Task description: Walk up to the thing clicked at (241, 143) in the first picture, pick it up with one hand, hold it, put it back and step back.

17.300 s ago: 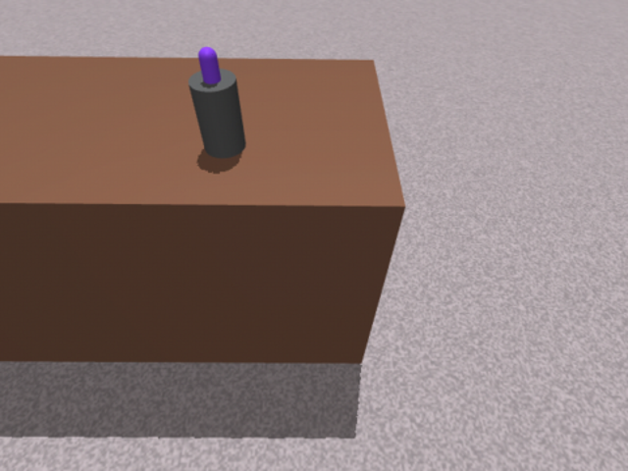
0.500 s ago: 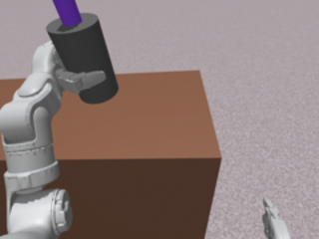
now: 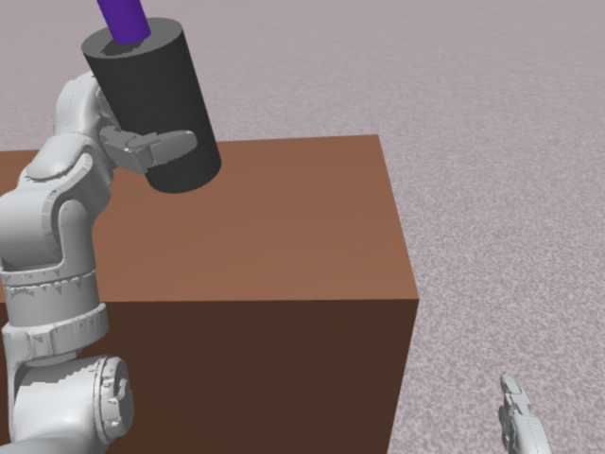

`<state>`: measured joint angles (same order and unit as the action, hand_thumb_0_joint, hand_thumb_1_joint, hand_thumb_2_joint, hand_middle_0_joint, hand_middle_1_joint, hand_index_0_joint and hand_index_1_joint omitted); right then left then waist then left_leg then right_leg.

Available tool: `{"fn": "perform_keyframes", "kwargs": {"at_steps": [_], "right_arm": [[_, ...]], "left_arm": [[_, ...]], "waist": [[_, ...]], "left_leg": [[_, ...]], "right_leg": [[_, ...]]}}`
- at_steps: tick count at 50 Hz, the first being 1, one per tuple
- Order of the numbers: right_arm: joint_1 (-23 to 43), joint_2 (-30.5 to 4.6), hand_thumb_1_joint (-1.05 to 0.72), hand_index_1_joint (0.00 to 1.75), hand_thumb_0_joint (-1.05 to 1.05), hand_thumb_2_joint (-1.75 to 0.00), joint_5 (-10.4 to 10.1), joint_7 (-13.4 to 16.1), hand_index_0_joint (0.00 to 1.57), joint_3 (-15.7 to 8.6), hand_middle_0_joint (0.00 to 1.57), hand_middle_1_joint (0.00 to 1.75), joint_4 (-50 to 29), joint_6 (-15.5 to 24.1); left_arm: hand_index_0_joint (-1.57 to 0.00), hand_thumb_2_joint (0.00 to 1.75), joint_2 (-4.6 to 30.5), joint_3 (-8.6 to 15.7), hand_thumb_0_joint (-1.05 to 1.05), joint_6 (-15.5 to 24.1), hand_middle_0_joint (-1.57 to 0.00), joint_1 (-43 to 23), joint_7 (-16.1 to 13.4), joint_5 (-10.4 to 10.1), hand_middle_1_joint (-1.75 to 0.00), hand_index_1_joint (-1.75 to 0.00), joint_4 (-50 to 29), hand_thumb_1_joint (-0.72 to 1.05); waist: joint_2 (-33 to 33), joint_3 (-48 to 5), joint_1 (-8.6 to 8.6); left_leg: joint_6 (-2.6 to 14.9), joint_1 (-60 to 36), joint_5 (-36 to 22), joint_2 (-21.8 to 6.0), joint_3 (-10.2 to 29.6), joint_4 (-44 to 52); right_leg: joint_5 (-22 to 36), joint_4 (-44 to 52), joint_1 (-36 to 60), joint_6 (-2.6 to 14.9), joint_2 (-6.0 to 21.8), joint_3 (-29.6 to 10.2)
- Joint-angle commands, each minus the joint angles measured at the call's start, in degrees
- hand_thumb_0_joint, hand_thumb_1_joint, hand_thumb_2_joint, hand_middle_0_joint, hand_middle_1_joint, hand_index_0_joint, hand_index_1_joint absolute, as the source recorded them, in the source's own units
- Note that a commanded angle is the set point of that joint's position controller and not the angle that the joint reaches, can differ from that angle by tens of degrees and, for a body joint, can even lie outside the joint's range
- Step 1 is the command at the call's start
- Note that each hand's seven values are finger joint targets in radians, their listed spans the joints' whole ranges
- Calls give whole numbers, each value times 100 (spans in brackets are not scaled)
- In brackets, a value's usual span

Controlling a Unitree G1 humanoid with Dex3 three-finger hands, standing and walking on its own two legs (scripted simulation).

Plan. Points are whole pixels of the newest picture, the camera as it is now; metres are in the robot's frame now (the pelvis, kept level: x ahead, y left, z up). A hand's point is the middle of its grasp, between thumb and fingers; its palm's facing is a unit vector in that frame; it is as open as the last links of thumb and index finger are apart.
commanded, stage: hold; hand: left
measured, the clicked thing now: (152, 85) +0.34 +0.15 +0.36
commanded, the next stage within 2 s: crouch in 1.38 s
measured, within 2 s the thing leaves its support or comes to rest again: neither
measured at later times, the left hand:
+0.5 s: hand (152, 107) +0.35 +0.16 +0.34, palm faces +0.13 -0.99 +0.01, open 11.8 cm
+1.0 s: hand (150, 100) +0.35 +0.16 +0.34, palm faces +0.14 -0.99 +0.01, open 11.8 cm
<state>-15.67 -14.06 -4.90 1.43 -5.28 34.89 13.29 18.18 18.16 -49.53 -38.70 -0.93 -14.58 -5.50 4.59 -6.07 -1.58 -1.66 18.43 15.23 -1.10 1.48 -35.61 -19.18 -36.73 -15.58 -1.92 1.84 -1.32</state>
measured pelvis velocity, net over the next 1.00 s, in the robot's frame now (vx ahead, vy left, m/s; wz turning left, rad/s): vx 0.00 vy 0.00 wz -0.01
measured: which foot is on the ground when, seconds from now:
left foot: down 0.00-1.00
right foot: down 0.00-1.00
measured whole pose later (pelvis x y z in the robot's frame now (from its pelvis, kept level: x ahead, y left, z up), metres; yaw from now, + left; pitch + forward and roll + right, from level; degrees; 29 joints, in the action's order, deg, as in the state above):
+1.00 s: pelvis +0.00 +0.00 +0.00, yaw +0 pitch -2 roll +0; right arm -15.5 -14.1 -4.9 1.7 -4.9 35.1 13.6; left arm 19.2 18.4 -49.8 -43.1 -2.4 -13.9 -1.0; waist 4.4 -6.2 -1.0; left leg -1.6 17.9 15.0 -1.2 1.2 -35.2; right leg -18.8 -36.2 -15.1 -2.0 1.7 -1.6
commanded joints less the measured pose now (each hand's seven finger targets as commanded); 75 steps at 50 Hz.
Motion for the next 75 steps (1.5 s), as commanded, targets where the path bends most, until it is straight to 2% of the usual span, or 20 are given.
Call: {"fn": "perform_keyframes", "kwargs": {"at_steps": [1,3,9,17,22,24,28,32,38,40,43,44,46,49,52,57,59,60,63,75], "right_arm": [[886,-692,54,5,0,-6,-9,-18,5,-248,5,5,-1062,365],[848,-515,54,5,0,-5,-23,-39,5,-87,5,5,-968,337],[763,-598,54,5,0,-5,-30,-68,5,-129,5,5,-1144,366],[920,-711,53,5,0,-6,-10,23,5,-296,5,5,-1184,389],[1026,-556,53,5,0,-6,12,43,5,-169,5,5,-1027,415],[933,-587,54,5,0,-6,5,21,5,-128,5,5,-1048,376],[807,-530,54,5,0,-5,-17,-44,5,-67,5,5,-1046,363],[601,-695,54,5,0,-5,-42,-69,5,-181,5,5,-1253,328],[759,-582,54,5,0,-6,-51,-46,5,-133,5,5,-1318,389],[772,-664,53,5,0,-6,-21,-10,5,-249,5,5,-1168,411],[794,-678,53,5,0,-6,25,47,5,-280,5,5,-977,426],[772,-466,53,5,0,-6,19,34,5,-114,5,5,-866,409],[1021,-582,53,5,0,-6,22,33,5,-186,5,5,-959,435],[811,-629,54,5,0,-6,3,10,5,-143,5,5,-997,382],[793,-488,54,5,0,-6,-6,-57,5,-26,5,5,-1039,377],[592,-585,54,5,0,-6,-37,-112,5,-96,5,5,-1263,335],[663,-583,54,5,0,-6,-38,-108,5,-138,5,5,-1358,367],[675,-613,54,5,0,-6,-34,-99,5,-199,5,5,-1374,373],[742,-588,53,5,0,-6,-24,-30,5,-215,5,5,-1178,377],[840,-461,56,5,0,-5,-9,-41,5,15,5,5,-1023,380]], "left_arm": [[-135,130,1318,427,0,305,-132,-2652,40,-50,-148,-149,-826,-2],[-136,130,1087,310,0,218,-133,-2400,52,-56,-150,-150,-182,-2],[-134,128,976,174,0,276,-130,-2530,51,-61,-147,-147,-652,-2],[-130,127,1528,487,0,609,-127,-3229,-149,-13,-145,-145,-1746,0],[-134,131,1024,196,0,415,-131,-2721,-105,1,-149,-149,-517,2],[-137,132,1404,380,0,338,-134,-2863,-75,35,-150,-150,-614,1],[-137,132,1025,180,0,155,-134,-2447,63,-7,-151,-151,22,0],[-135,129,1300,273,0,244,-131,-2754,127,-27,-147,-147,-519,-1],[-127,128,1148,185,0,490,-124,-2957,1,-70,-143,-143,-1288,4],[-127,128,1461,357,0,571,-124,-3351,-117,-12,-142,-142,-1661,3],[-130,131,1439,462,0,501,-127,-3263,-244,20,-146,-146,-1276,4],[-131,133,1172,285,0,445,-128,-3056,-220,25,-147,-148,-825,3],[-132,133,1095,238,0,341,-130,-2781,-177,32,-148,-149,-174,2],[-137,134,1621,475,0,242,-134,-2998,-107,94,-152,-152,-156,0],[-136,133,893,76,0,128,-132,-2412,38,31,-151,-151,608,-1],[-131,128,1374,304,0,346,-128,-2987,121,-14,-145,-145,-683,-3],[-127,125,1094,172,0,412,-124,-2936,47,-32,-143,-142,-838,-3],[-127,125,1319,248,0,511,-124,-3325,-23,-9,-142,-142,-1455,-2],[-126,127,1465,341,0,626,-123,-3461,-158,13,-142,-143,-1443,-2],[-140,133,1278,233,0,198,-138,-2899,40,57,-152,-152,431,1]], "waist": [[-477,-858,-103],[-699,-580,-83],[-636,-840,-33],[-281,-1363,-49],[-480,-975,-22],[-391,-964,-69],[-720,-622,-41],[-664,-861,25],[-264,-1143,14],[-105,-1467,16],[-210,-1322,30],[-304,-1050,41],[-533,-791,4],[-444,-855,-60],[-804,-436,-11],[-438,-1034,-22],[-585,-1124,15],[-320,-1363,7],[-237,-1380,59],[-640,-596,-40]], "left_leg": [[164,-718,-542,199,-238,515],[194,-618,-415,205,-247,538],[210,-764,-448,229,-305,522],[177,-1003,-686,211,-267,426],[180,-748,-400,207,-251,497],[173,-716,-529,228,-291,485],[204,-595,-360,225,-293,561],[215,-777,-463,223,-307,556],[151,-1022,-442,154,-224,560],[138,-1145,-646,165,-236,496],[147,-1068,-795,171,-248,437],[154,-927,-670,166,-243,481],[157,-722,-445,164,-216,561],[179,-704,-570,233,-295,545],[195,-554,-433,207,-298,604],[204,-862,-607,232,-329,562],[200,-964,-594,187,-288,548],[186,-1041,-665,209,-301,535],[174,-1130,-674,180,-264,502],[194,-614,-406,211,-280,644]], "right_leg": [[675,824,-322,121,-209,406],[575,884,-415,100,-199,394],[606,865,-417,97,-176,336],[835,750,-250,109,-182,348],[601,816,-315,113,-189,356],[710,836,-316,117,-189,363],[557,910,-393,99,-198,365],[634,902,-438,106,-204,366],[618,799,-369,143,-230,405],[813,749,-262,148,-217,392],[963,732,-201,123,-214,399],[865,766,-256,119,-219,398],[671,838,-273,118,-224,391],[762,892,-255,121,-184,371],[629,942,-392,105,-222,382],[783,903,-299,119,-189,350],[747,845,-262,123,-224,383],[842,832,-207,133,-208,371],[865,793,-208,126,-203,382],[613,947,-318,118,-208,380]]}}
